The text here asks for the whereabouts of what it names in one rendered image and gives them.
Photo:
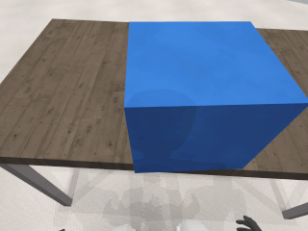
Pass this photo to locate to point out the table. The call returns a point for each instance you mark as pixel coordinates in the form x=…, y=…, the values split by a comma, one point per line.
x=62, y=105

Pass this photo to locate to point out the robot right hand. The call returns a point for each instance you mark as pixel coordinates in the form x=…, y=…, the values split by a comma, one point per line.
x=249, y=222

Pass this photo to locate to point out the right robot thigh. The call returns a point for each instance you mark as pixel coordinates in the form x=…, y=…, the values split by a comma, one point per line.
x=191, y=225

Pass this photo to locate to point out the carton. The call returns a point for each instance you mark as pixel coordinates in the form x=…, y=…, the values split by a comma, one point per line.
x=203, y=95

